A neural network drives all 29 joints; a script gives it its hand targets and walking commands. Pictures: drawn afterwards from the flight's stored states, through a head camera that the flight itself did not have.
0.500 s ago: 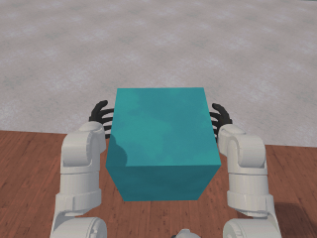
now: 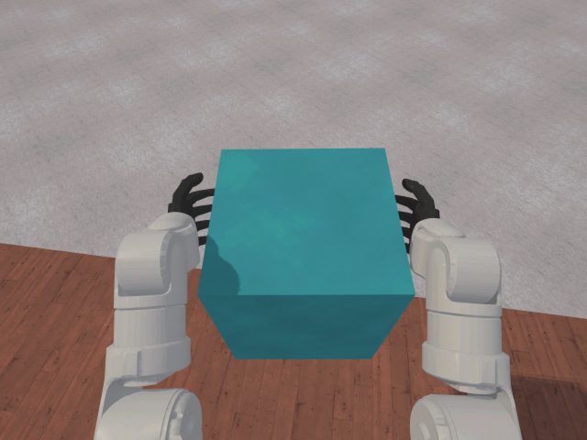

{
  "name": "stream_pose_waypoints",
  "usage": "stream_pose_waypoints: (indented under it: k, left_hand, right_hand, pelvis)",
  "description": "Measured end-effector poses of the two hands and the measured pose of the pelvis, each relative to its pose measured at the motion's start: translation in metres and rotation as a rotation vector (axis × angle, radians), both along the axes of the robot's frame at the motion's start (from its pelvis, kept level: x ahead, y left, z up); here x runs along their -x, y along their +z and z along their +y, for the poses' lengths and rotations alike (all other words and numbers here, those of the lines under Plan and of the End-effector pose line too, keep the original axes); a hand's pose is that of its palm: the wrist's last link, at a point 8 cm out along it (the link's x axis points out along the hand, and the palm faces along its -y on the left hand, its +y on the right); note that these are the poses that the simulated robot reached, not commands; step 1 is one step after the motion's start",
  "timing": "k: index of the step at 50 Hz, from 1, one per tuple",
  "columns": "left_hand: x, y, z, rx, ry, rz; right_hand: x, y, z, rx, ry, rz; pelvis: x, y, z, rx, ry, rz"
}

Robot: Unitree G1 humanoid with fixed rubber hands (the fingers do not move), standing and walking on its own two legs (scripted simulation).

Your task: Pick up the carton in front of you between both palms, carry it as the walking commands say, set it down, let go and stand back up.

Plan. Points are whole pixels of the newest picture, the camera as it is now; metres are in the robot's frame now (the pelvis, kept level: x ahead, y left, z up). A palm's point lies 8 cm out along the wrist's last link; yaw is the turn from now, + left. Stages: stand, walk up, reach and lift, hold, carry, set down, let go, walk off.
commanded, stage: carry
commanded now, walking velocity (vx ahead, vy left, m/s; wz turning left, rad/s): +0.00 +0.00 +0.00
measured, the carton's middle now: (302, 263) +0.36 +0.01 +0.04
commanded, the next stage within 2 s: none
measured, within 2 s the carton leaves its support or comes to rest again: neither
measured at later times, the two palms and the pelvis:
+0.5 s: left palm (200, 202) +0.40 +0.15 +0.11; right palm (427, 218) +0.39 -0.15 +0.11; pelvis +0.05 +0.01 -0.01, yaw -2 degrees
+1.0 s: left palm (192, 217) +0.36 +0.15 +0.13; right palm (440, 232) +0.35 -0.15 +0.13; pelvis +0.02 +0.00 +0.00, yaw -2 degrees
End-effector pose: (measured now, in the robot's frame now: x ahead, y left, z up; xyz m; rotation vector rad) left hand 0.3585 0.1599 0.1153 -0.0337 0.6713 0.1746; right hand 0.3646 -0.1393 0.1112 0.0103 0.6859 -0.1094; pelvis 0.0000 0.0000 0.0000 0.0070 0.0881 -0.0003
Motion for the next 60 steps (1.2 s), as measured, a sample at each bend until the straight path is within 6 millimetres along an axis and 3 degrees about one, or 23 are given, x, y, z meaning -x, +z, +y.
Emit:
stream_pose_waypoints:
  k: [7,17,27,40,60]
  left_hand:
    - [-0.038,-0.013,0.005,0.009,-0.049,0.052]
    - [-0.057,-0.001,-0.008,-0.033,-0.081,0.043]
    - [-0.04,-0.002,-0.012,-0.033,-0.086,0.056]
    - [-0.01,0.014,-0.009,-0.039,-0.079,0.058]
    - [-0.008,0.012,-0.017,-0.049,-0.101,0.082]
  right_hand:
    - [-0.027,-0.005,0.005,0.05,-0.018,0.053]
    - [-0.038,-0.003,-0.008,0.032,-0.032,0.043]
    - [-0.023,-0.001,-0.012,0.039,-0.032,0.057]
    - [0.003,0.016,-0.01,0.046,-0.015,0.057]
    - [0.009,0.014,-0.017,0.057,-0.021,0.082]
  pelvis:
    - [-0.039,-0.007,0.008,-0.002,-0.012,-0.005]
    - [-0.052,-0.007,0.01,0.005,-0.022,-0.007]
    - [-0.044,-0.008,0.008,0.005,-0.026,-0.032]
    - [-0.027,-0.004,0.005,0.01,-0.027,-0.062]
    - [-0.019,-0.005,0.002,0.011,-0.032,-0.058]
